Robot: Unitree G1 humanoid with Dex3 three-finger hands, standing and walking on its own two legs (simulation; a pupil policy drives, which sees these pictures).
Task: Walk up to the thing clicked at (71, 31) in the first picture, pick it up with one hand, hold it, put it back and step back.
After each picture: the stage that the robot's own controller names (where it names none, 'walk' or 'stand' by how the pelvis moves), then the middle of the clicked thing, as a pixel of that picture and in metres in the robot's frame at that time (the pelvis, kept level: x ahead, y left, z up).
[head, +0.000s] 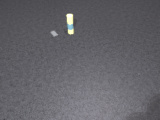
stand; (70, 24) +1.64 +0.16 -0.65
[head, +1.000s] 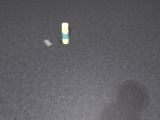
walk; (65, 33) +1.50 +0.14 -0.65
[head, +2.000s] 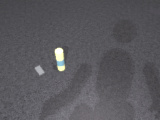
walk; (60, 60) +0.99 +0.19 -0.65
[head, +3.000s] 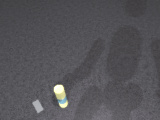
walk; (61, 96) +0.61 +0.20 -0.62
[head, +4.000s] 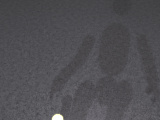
stand; out of the picture +0.41 +0.18 -0.63
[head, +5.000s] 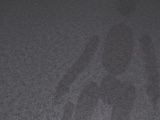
stand; out of the picture +0.39 +0.17 -0.66
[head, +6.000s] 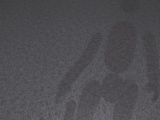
stand; out of the picture +0.39 +0.17 -0.66
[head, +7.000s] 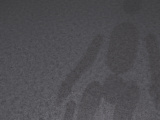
stand; out of the picture +0.39 +0.17 -0.66
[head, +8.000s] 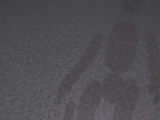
stand; out of the picture +0.38 +0.18 -0.66
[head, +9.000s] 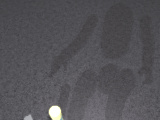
go down; (56, 116) +0.40 +0.17 -0.63
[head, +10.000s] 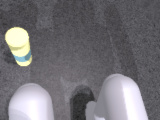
go down; (21, 50) +0.48 +0.19 -0.23
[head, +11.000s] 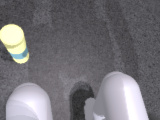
close in; (17, 47) +0.48 +0.19 -0.24
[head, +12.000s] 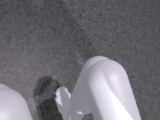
close in; out of the picture +0.48 +0.24 -0.17
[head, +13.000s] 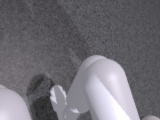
lift; out of the picture +0.47 +0.25 -0.17
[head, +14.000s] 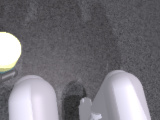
lift; (2, 60) +0.37 +0.24 -0.10
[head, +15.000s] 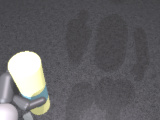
hold; (33, 88) +0.31 +0.16 +0.05
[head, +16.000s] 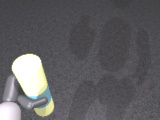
hold; (37, 90) +0.32 +0.16 +0.04
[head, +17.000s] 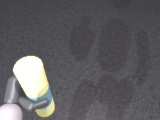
hold; (38, 91) +0.31 +0.16 +0.04
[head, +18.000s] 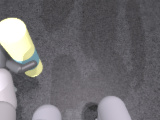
crouch; (24, 53) +0.43 +0.16 -0.03
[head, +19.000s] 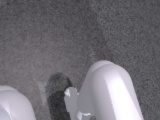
lower; out of the picture +0.47 +0.23 -0.15
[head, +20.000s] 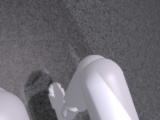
lower; out of the picture +0.47 +0.26 -0.18
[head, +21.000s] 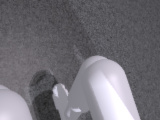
lower; out of the picture +0.46 +0.25 -0.17
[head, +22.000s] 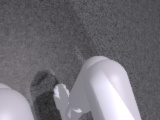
lower; out of the picture +0.46 +0.25 -0.17
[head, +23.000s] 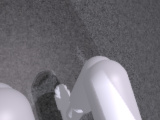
rest; out of the picture +0.45 +0.24 -0.17
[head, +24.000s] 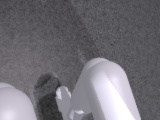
open; out of the picture +0.46 +0.22 -0.18
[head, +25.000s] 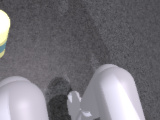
stand; out of the picture +0.46 +0.21 -0.19
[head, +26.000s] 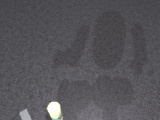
stand; (55, 113) +0.40 +0.15 -0.55
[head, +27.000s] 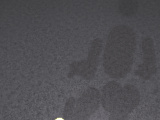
stand; out of the picture +0.39 +0.16 -0.60
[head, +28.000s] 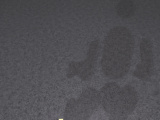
stand; out of the picture +0.38 +0.15 -0.60
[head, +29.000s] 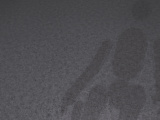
stand; out of the picture +0.41 +0.14 -0.65
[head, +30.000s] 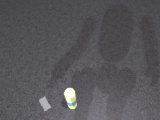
walk; (71, 99) +0.49 +0.12 -0.63
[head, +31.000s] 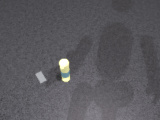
walk; (65, 71) +0.74 +0.13 -0.63
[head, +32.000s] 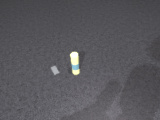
stand; (75, 63) +1.02 +0.15 -0.64
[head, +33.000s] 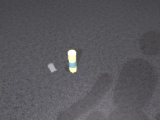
stand; (72, 61) +1.02 +0.12 -0.66
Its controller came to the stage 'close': yes
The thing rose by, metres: 0.69
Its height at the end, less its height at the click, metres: +0.00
